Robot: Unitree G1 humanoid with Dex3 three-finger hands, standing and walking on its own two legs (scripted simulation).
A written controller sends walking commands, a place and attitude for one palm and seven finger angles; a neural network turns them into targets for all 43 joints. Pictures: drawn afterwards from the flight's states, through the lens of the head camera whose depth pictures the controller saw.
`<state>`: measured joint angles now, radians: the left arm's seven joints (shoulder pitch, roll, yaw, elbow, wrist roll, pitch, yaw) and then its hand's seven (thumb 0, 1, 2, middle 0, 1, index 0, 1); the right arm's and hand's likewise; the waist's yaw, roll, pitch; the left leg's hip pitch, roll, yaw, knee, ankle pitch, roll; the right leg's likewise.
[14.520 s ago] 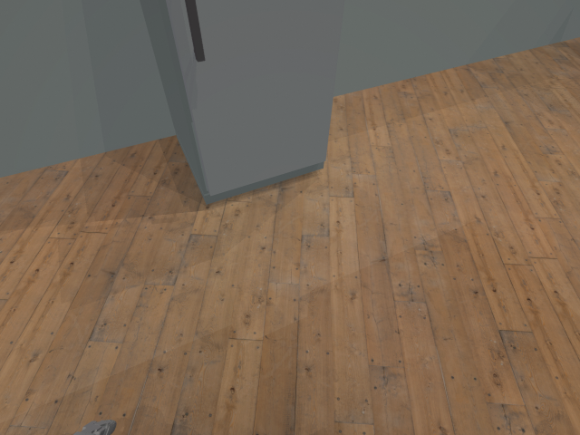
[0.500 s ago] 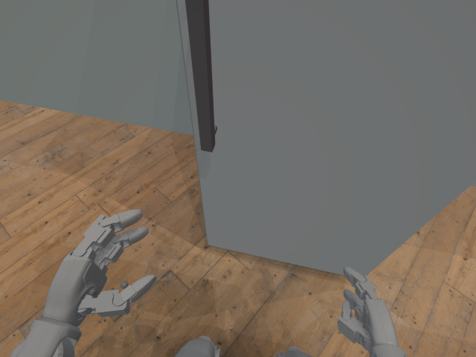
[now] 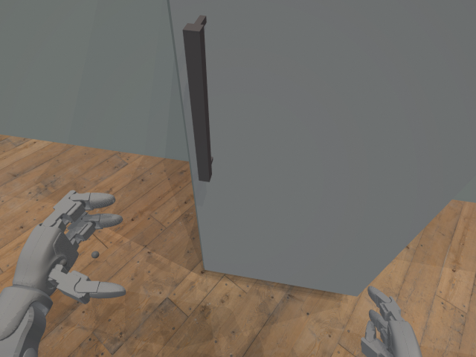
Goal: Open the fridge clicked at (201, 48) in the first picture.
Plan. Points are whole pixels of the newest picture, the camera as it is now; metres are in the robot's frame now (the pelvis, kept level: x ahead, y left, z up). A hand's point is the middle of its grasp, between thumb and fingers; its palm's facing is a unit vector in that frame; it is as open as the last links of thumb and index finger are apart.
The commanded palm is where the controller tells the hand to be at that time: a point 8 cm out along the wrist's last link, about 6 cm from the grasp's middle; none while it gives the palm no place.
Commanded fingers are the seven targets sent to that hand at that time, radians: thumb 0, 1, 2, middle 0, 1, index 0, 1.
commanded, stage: raise the hand to about handle height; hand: left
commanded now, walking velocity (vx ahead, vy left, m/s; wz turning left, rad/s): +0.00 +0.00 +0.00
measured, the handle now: (203, 112) +0.51 +0.11 +0.15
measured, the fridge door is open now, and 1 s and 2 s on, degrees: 0 0 0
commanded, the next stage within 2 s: move the hooked fingers beside the handle in 0.94 s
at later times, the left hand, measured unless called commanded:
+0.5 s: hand (54, 197) +0.27 +0.27 +0.17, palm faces +0.00 -0.99 -0.11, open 14.0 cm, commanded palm +0.24 +0.31 +0.17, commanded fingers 0.00 -0.50 0.30 -0.30 -1.20 -0.30 -1.20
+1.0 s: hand (71, 204) +0.27 +0.25 +0.16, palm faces +0.00 -1.00 -0.09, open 14.0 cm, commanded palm +0.23 +0.29 +0.17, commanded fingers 0.00 -0.50 0.30 -0.30 -1.20 -0.30 -1.20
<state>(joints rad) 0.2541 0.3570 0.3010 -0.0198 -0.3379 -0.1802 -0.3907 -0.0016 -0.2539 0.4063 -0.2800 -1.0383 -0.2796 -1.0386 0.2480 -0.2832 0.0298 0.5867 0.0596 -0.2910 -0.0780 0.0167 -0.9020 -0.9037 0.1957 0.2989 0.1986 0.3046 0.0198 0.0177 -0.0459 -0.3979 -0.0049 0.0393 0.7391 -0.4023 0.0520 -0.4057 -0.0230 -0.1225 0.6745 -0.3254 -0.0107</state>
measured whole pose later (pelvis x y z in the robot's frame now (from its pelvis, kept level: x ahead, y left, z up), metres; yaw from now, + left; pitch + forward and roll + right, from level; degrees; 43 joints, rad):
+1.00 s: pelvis -0.01 -0.03 +0.02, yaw +0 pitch -1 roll +0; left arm -0.07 0.47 0.45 0.25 -0.35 0.00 -0.53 -0.01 -0.50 0.30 -0.30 -1.20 -0.30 -1.20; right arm 0.24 -0.28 0.07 0.61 0.08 -0.25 -0.10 0.02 -0.90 -0.90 0.20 0.30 0.20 0.30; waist 0.04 0.05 -0.01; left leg -0.22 0.00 0.04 0.54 -0.30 0.02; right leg -0.25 0.00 -0.12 0.51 -0.25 -0.04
